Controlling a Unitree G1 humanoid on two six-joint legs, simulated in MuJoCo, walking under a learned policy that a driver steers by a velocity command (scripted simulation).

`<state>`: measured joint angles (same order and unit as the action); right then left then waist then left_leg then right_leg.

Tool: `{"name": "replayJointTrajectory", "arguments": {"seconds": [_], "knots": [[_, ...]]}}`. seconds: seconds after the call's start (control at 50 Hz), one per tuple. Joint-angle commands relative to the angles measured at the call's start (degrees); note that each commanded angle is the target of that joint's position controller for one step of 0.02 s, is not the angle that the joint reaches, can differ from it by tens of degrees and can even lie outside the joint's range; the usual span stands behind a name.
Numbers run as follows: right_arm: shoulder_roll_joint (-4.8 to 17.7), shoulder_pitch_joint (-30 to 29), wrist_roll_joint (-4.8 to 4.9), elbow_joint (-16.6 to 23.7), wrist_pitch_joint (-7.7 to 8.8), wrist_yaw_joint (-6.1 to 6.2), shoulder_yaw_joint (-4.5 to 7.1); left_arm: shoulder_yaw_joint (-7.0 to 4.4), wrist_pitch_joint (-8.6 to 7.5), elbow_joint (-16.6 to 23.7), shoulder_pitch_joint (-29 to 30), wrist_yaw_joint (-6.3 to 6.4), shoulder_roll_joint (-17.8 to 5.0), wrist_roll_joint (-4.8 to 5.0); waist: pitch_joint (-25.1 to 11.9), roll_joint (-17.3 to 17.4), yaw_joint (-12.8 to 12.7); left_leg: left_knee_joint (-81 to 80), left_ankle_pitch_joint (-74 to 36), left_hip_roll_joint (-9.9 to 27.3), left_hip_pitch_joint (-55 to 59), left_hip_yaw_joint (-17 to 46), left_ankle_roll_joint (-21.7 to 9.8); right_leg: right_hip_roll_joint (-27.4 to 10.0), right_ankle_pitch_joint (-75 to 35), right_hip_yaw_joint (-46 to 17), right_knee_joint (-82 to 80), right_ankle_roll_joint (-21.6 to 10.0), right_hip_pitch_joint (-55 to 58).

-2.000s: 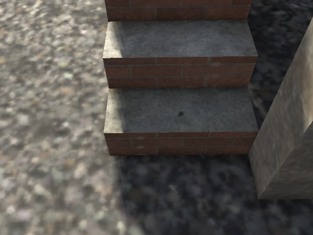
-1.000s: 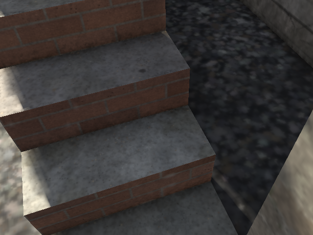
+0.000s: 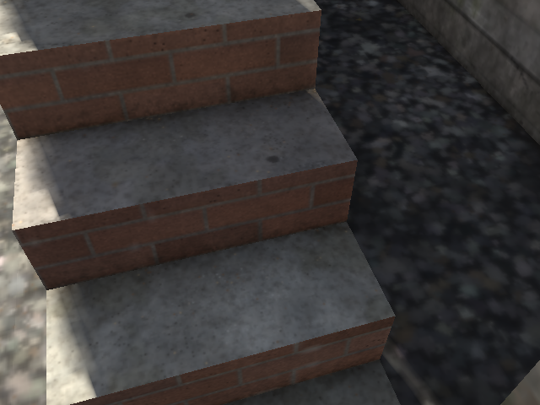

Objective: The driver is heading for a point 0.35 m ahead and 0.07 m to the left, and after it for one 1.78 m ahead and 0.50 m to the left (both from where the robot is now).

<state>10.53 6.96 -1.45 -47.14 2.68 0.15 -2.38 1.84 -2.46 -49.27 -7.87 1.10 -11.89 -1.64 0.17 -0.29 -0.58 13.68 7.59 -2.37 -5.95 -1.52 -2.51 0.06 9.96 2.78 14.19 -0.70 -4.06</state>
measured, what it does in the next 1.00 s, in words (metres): stands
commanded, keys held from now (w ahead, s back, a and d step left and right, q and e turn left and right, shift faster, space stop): w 1.00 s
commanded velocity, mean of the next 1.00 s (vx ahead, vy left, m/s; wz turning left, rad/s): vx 0.50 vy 0.00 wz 0.00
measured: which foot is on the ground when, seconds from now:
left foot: down 0.00-1.00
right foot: down 0.00-1.00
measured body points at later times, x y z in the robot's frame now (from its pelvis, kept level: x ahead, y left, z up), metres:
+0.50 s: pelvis +0.00 +0.01 +0.00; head +0.01 +0.02 +0.45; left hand +0.13 +0.25 -0.13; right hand +0.15 -0.21 -0.12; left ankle +0.00 +0.09 -0.75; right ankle -0.03 -0.11 -0.75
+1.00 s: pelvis +0.02 +0.02 +0.00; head +0.02 +0.02 +0.45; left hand +0.15 +0.26 -0.13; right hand +0.14 -0.21 -0.13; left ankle +0.00 +0.09 -0.75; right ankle -0.03 -0.11 -0.75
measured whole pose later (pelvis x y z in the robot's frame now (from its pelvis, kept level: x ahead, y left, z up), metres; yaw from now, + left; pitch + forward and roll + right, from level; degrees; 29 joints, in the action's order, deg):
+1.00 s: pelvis +0.02 +0.02 +0.00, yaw +1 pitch +0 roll +0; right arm 12.3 8.8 -0.4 -51.8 3.2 0.9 -3.0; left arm 2.2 -2.0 -53.1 -6.1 1.4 -13.5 -1.0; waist 0.1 -1.0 -0.4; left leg 12.4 8.2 -4.7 -3.9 -0.5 -4.0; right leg -2.2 12.3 2.5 15.7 1.1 -3.1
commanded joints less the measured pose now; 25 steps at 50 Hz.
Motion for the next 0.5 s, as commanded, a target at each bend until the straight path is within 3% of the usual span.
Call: {"name": "replayJointTrajectory", "arguments": {"seconds": [0.02,0.4,0.46,0.48,0.5], "knots": [[4.8,-3.4,0.00,3.8,0.96,0.08,0.99,-1.12,-0.90,3.1,2.8,0.06,-5.2,0.03,-3.1,0.4,0.0,-1.8,-6.2,8.4,3.4,7.7,-0.2,-7.3,-7.0,-5.5,-2.6,0.2,-2.8],[5.5,-2.4,0.05,2.7,1.12,0.20,0.71,-1.02,-0.90,0.7,2.3,0.26,-5.9,0.33,-3.3,0.6,-0.1,-2.1,-8.7,8.5,4.6,8.8,-0.5,-7.6,-7.0,-5.2,-2.3,0.7,-3.1],[5.7,-2.1,0.25,2.3,1.14,0.39,0.74,-0.95,-0.78,0.6,2.4,0.42,-5.8,0.43,-3.4,0.5,0.0,-1.9,-10.8,8.6,5.1,8.8,-0.6,-7.7,-7.7,-5.1,-2.1,0.8,-2.8],[6.8,-0.2,1.05,1.2,1.40,0.47,1.14,-1.28,-0.67,0.4,2.6,0.26,-6.6,0.63,-4.2,0.3,0.2,-1.4,-9.4,8.3,6.2,9.1,-0.2,-7.4,-6.2,-5.0,-0.8,0.7,-3.1],[6.8,-0.3,1.00,1.1,1.43,0.51,1.11,-1.21,-0.64,0.4,2.5,0.14,-6.3,0.68,-3.9,0.8,0.0,-1.5,-8.4,8.3,5.9,9.2,-0.2,-7.4,-5.4,-5.0,-0.8,0.6,-3.6]]}}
